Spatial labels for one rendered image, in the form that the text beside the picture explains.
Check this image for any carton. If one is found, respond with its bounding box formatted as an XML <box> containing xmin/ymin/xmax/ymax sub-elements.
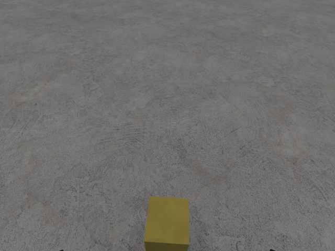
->
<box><xmin>144</xmin><ymin>197</ymin><xmax>189</xmax><ymax>251</ymax></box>

